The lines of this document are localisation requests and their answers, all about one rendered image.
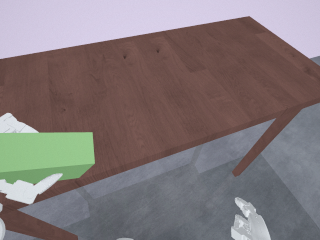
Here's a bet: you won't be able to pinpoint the robot left hand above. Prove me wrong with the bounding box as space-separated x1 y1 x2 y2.
0 113 63 205

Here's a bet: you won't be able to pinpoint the table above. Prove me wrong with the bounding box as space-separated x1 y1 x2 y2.
0 16 320 240

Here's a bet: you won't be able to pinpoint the sponge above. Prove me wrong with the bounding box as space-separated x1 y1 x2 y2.
0 132 95 185

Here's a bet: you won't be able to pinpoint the robot right hand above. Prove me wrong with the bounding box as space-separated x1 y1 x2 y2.
231 197 271 240

